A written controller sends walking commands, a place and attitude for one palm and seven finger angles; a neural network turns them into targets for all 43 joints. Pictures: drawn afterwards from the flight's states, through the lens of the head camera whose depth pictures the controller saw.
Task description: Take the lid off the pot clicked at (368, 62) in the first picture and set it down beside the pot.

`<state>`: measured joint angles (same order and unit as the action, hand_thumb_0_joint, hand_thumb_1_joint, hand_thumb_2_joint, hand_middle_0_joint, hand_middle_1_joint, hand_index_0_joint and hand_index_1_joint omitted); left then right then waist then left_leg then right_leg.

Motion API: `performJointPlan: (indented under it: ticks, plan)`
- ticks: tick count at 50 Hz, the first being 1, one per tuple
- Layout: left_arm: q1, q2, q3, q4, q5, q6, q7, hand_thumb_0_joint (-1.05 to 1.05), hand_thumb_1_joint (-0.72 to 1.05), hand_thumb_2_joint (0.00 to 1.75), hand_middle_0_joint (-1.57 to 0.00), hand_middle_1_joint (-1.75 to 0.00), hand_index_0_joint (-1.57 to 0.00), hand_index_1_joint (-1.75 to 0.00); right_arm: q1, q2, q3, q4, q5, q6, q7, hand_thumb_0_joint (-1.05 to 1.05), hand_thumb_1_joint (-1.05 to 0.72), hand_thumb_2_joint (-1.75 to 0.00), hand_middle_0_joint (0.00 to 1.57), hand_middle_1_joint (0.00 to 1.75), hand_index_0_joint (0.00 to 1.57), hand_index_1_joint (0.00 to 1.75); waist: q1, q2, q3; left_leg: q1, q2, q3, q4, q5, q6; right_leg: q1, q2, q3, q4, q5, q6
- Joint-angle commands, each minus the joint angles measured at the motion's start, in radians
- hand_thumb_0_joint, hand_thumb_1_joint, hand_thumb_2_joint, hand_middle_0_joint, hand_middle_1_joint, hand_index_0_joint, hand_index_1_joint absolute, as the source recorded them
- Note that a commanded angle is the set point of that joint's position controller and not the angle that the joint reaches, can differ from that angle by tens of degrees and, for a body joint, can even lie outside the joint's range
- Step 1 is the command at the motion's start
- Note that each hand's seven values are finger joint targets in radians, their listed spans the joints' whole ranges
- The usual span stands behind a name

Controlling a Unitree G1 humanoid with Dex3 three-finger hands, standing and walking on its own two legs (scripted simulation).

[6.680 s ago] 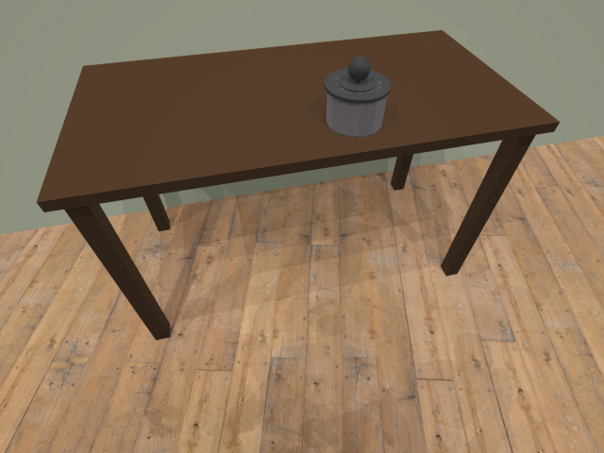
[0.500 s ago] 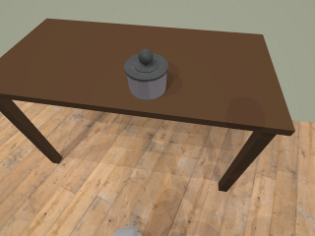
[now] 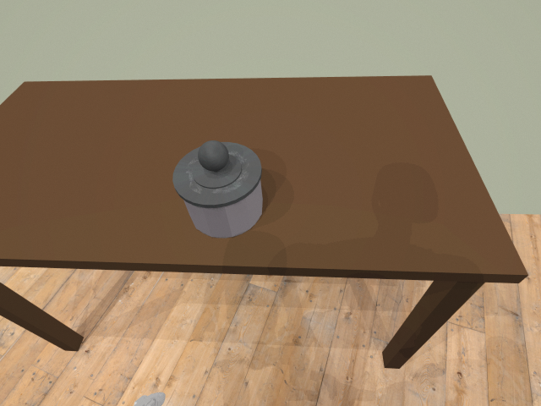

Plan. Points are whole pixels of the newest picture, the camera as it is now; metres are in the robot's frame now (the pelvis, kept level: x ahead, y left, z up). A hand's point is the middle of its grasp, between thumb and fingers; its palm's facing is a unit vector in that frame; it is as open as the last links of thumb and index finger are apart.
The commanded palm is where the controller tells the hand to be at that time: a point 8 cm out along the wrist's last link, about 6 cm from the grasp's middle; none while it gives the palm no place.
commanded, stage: come to a stop and stand still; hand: left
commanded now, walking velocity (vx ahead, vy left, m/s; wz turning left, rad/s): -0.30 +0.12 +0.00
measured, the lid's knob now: (213, 155) +0.48 +0.11 +0.10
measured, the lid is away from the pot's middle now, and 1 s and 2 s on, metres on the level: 0.00 0.00 0.00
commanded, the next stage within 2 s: look again from close up in 1.60 s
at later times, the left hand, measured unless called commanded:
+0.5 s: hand out of the picture +0.02 +0.29 -0.16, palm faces +0.02 -0.96 -0.29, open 7.4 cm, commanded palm none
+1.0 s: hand out of the picture +0.01 +0.27 -0.16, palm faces -0.01 -0.98 -0.19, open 7.4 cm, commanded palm none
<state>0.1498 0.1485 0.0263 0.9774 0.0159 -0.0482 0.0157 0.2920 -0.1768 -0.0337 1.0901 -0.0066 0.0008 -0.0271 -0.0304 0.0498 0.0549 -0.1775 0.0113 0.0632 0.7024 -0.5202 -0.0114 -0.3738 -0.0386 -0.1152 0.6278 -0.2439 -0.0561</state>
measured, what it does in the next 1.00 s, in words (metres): steps on the spot: left foot, then right foot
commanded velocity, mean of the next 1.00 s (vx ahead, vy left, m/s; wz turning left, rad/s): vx -0.03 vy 0.01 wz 0.00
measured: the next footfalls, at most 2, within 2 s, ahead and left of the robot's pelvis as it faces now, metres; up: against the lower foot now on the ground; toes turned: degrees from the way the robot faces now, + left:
left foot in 0.32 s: +0.03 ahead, +0.13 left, +0.00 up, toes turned +2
right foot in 0.52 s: +0.04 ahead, -0.04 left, +0.00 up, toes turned -3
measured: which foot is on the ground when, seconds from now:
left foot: up 0.00-0.30, down 0.32-1.00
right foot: down 0.00-0.34, up 0.36-0.50, down 0.52-1.00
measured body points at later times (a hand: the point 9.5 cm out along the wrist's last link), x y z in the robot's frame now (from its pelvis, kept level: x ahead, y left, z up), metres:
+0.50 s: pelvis -0.01 +0.08 +0.00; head -0.02 +0.07 +0.45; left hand +0.02 +0.34 -0.14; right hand +0.05 -0.16 -0.15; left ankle -0.01 +0.16 -0.72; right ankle +0.00 -0.04 -0.72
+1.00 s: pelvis +0.00 +0.10 +0.01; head +0.01 +0.09 +0.46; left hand +0.01 +0.32 -0.14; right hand +0.00 -0.13 -0.14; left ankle -0.01 +0.16 -0.72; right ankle +0.00 -0.04 -0.72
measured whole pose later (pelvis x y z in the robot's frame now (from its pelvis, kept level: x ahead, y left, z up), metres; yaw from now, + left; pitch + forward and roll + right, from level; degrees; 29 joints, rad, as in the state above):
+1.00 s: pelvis +0.00 +0.10 +0.01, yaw -2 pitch -1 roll +0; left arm 0.31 0.14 -0.01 1.06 0.01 0.01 0.03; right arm 0.30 -0.17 0.00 1.04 -0.01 -0.01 -0.02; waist 0.00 0.01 0.02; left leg -0.17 -0.07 0.09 0.43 -0.25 0.09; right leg -0.22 -0.04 -0.01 0.48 -0.24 0.02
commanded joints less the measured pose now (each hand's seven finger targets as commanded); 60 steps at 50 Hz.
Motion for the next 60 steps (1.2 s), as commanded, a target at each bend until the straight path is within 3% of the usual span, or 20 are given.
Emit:
performJointPlan:
  ticks: [1, 4, 7, 10, 13, 14, 15, 16, 17, 18, 20, 23, 25, 26, 28, 29, 33, 39, 46, 60]
  plan:
    - [0.154, 0.194, 0.040, 0.006, -0.002, 0.024, 0.037, 0.00, 0.90, 0.90, -0.20, -0.30, -0.20, -0.30, 0.038, -0.060, -0.020, -0.048, 0.014, 0.012, -0.020, 0.00, -0.90, -0.90, 0.20, 0.30, 0.20, 0.30, 0.056, -0.208, -0.165, -0.219, 0.012, -0.092, 0.287, -0.092, -0.019, 0.332, -0.335, 0.317, -0.202, 0.951, -0.217]
    - [0.097, 0.191, 0.050, -0.024, 0.006, 0.043, 0.039, 0.00, 0.90, 0.90, -0.20, -0.30, -0.20, -0.30, 0.017, -0.043, -0.026, -0.057, 0.006, 0.037, -0.011, 0.00, -0.90, -0.90, 0.20, 0.30, 0.20, 0.30, 0.045, -0.150, -0.128, -0.217, 0.002, -0.082, 0.338, -0.022, -0.032, 0.217, -0.303, 0.255, -0.240, 0.770, -0.189]
    - [0.065, 0.198, 0.058, -0.046, 0.011, 0.054, 0.039, 0.00, 0.90, 0.90, -0.20, -0.30, -0.20, -0.30, 0.017, -0.040, -0.031, -0.076, 0.003, 0.041, 0.000, 0.00, -0.90, -0.90, 0.20, 0.30, 0.20, 0.30, 0.042, -0.182, -0.125, -0.197, 0.005, -0.070, 0.298, 0.018, -0.035, 0.149, -0.287, 0.250, -0.277, 0.562, -0.175]
    - [0.060, 0.211, 0.065, -0.053, 0.018, 0.058, 0.033, 0.00, 0.90, 0.90, -0.20, -0.30, -0.20, -0.30, 0.015, -0.026, -0.029, -0.093, 0.002, 0.031, 0.005, 0.00, -0.90, -0.90, 0.20, 0.30, 0.20, 0.30, 0.043, -0.207, -0.136, -0.170, -0.006, -0.042, 0.123, 0.051, -0.029, 0.180, -0.256, 0.246, -0.268, 0.428, -0.154]
    - [0.051, 0.211, 0.065, -0.048, 0.011, 0.068, 0.027, 0.00, 0.90, 0.90, -0.20, -0.30, -0.20, -0.30, 0.064, -0.026, -0.026, -0.081, 0.000, 0.019, 0.006, 0.00, -0.90, -0.90, 0.20, 0.30, 0.20, 0.30, 0.018, -0.219, -0.116, -0.017, -0.020, -0.008, -0.126, 0.221, -0.018, 0.076, -0.205, 0.232, -0.255, 0.164, -0.084]
    - [0.077, 0.227, 0.047, -0.053, 0.008, 0.055, 0.062, 0.00, 0.90, 0.90, -0.20, -0.30, -0.20, -0.30, 0.070, -0.119, -0.048, -0.148, 0.008, 0.009, 0.010, 0.00, -0.90, -0.90, 0.20, 0.30, 0.20, 0.30, -0.025, -0.009, -0.278, 0.002, 0.012, 0.037, -0.163, 0.205, -0.027, 0.216, -0.226, 0.258, -0.149, 0.311, -0.053]
    - [0.082, 0.214, 0.035, -0.087, 0.002, 0.064, 0.056, 0.00, 0.90, 0.90, -0.20, -0.30, -0.20, -0.30, 0.034, -0.067, -0.034, -0.189, -0.004, 0.005, 0.012, 0.00, -0.90, -0.90, 0.20, 0.30, 0.20, 0.30, 0.002, 0.061, -0.226, -0.031, 0.026, -0.011, -0.241, 0.184, -0.005, 0.133, -0.164, 0.199, -0.103, -0.033, -0.026]
    - [0.069, 0.177, 0.027, -0.092, -0.004, 0.073, 0.050, 0.00, 0.90, 0.90, -0.20, -0.30, -0.20, -0.30, 0.007, -0.109, -0.036, -0.218, -0.020, 0.002, 0.016, 0.00, -0.90, -0.90, 0.20, 0.30, 0.20, 0.30, 0.007, 0.202, -0.177, -0.048, 0.119, -0.113, -0.342, 0.161, 0.033, 0.030, -0.075, 0.103, -0.004, -0.146, 0.008]
    - [0.101, 0.141, 0.022, -0.097, -0.004, 0.088, 0.042, 0.00, 0.90, 0.90, -0.20, -0.30, -0.20, -0.30, -0.064, -0.163, -0.039, -0.268, -0.026, 0.012, 0.011, 0.00, -0.90, -0.90, 0.20, 0.30, 0.20, 0.30, 0.035, 0.236, -0.029, -0.292, 0.220, -0.262, -0.429, -0.067, 0.100, 0.027, 0.000, 0.043, 0.074, -0.189, 0.036]
    - [0.102, 0.144, 0.016, -0.088, 0.012, 0.106, 0.033, 0.00, 0.90, 0.90, -0.20, -0.30, -0.20, -0.30, -0.111, -0.165, -0.038, -0.288, -0.025, 0.013, 0.015, 0.00, -0.90, -0.90, 0.20, 0.30, 0.20, 0.30, 0.041, 0.259, 0.092, -0.399, 0.208, -0.326, -0.512, -0.150, 0.122, -0.004, 0.035, 0.051, 0.198, -0.174, 0.037]
    - [0.158, 0.131, 0.017, -0.076, 0.010, 0.100, 0.023, 0.00, 0.90, 0.90, -0.20, -0.30, -0.20, -0.30, -0.150, -0.159, -0.030, -0.298, -0.020, 0.014, 0.016, 0.00, -0.90, -0.90, 0.20, 0.30, 0.20, 0.30, 0.074, 0.071, 0.138, -0.455, 0.192, -0.287, -0.483, -0.076, 0.147, 0.013, 0.030, 0.102, 0.290, -0.146, 0.036]
    - [0.201, 0.121, 0.007, -0.074, 0.011, 0.071, 0.016, 0.00, 0.90, 0.90, -0.20, -0.30, -0.20, -0.30, -0.088, -0.143, -0.018, -0.285, -0.018, -0.001, 0.011, 0.00, -0.90, -0.90, 0.20, 0.30, 0.20, 0.30, 0.073, -0.006, 0.063, -0.267, 0.174, -0.244, -0.397, 0.072, 0.131, 0.044, 0.008, 0.109, 0.022, -0.129, 0.031]
    - [0.205, 0.132, -0.004, -0.067, 0.012, 0.045, 0.020, 0.00, 0.90, 0.90, -0.20, -0.30, -0.20, -0.30, -0.047, -0.111, -0.006, -0.271, -0.004, -0.012, 0.009, 0.00, -0.90, -0.90, 0.20, 0.30, 0.20, 0.30, 0.045, -0.057, 0.029, -0.180, 0.089, -0.184, -0.309, 0.156, 0.081, 0.052, -0.039, 0.230, -0.173, -0.021, -0.006]
    - [0.185, 0.147, -0.006, -0.070, 0.010, 0.040, 0.018, 0.00, 0.90, 0.90, -0.20, -0.30, -0.20, -0.30, -0.019, -0.091, 0.000, -0.259, -0.003, -0.014, 0.010, 0.00, -0.90, -0.90, 0.20, 0.30, 0.20, 0.30, 0.024, -0.008, 0.008, -0.117, 0.069, -0.176, -0.311, 0.205, 0.069, 0.028, -0.069, 0.247, -0.192, 0.006, -0.028]
    - [0.168, 0.145, -0.008, -0.062, 0.005, 0.033, 0.018, 0.00, 0.90, 0.90, -0.20, -0.30, -0.20, -0.30, 0.005, -0.107, 0.000, -0.242, -0.004, -0.016, 0.008, 0.00, -0.90, -0.90, 0.20, 0.30, 0.20, 0.30, 0.006, -0.131, -0.053, -0.025, 0.083, -0.161, -0.299, 0.257, 0.065, 0.025, -0.056, 0.235, -0.181, 0.008, -0.020]
    - [0.163, 0.135, -0.011, -0.061, 0.003, 0.035, 0.019, 0.00, 0.90, 0.90, -0.20, -0.30, -0.20, -0.30, 0.012, -0.120, -0.001, -0.231, -0.004, -0.019, 0.007, 0.00, -0.90, -0.90, 0.20, 0.30, 0.20, 0.30, 0.004, -0.141, -0.053, -0.019, 0.094, -0.166, -0.320, 0.263, 0.068, 0.035, -0.049, 0.219, -0.177, 0.007, -0.010]
    - [0.200, 0.121, -0.011, -0.040, 0.006, 0.047, 0.019, 0.00, 0.90, 0.90, -0.20, -0.30, -0.20, -0.30, -0.018, -0.125, 0.000, -0.214, -0.007, -0.027, 0.007, 0.00, -0.90, -0.90, 0.20, 0.30, 0.20, 0.30, 0.031, -0.015, -0.011, -0.059, 0.118, -0.203, -0.421, 0.194, 0.072, 0.066, -0.030, 0.170, -0.163, -0.015, 0.008]
    - [0.221, 0.112, -0.017, 0.000, 0.006, 0.043, 0.019, 0.00, 0.90, 0.90, -0.20, -0.30, -0.20, -0.30, -0.007, -0.115, 0.011, -0.169, -0.005, -0.032, 0.005, 0.00, -0.90, -0.90, 0.20, 0.30, 0.20, 0.30, 0.037, -0.038, -0.004, -0.052, 0.107, -0.186, -0.429, 0.212, 0.069, 0.099, -0.048, 0.171, -0.194, 0.020, 0.009]
    - [0.216, 0.109, -0.020, 0.035, 0.002, 0.040, 0.024, 0.00, 0.90, 0.90, -0.20, -0.30, -0.20, -0.30, 0.031, -0.093, 0.020, -0.107, -0.003, -0.039, -0.002, 0.00, -0.90, -0.90, 0.20, 0.30, 0.20, 0.30, 0.038, -0.061, -0.020, -0.009, 0.102, -0.163, -0.389, 0.392, 0.070, 0.136, -0.060, 0.165, -0.205, 0.090, 0.010]
    - [0.219, 0.086, -0.025, 0.071, -0.003, 0.034, 0.028, 0.00, 0.90, 0.90, -0.20, -0.30, -0.20, -0.30, 0.078, -0.063, 0.025, -0.031, -0.002, -0.045, -0.007, 0.00, -0.90, -0.90, 0.20, 0.30, 0.20, 0.30, 0.035, -0.042, -0.015, 0.016, 0.094, -0.142, -0.369, 0.469, 0.067, 0.159, -0.070, 0.176, -0.217, 0.137, 0.009]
